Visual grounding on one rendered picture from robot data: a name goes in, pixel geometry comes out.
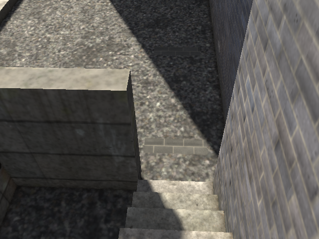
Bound stairs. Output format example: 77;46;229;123
118;179;233;239

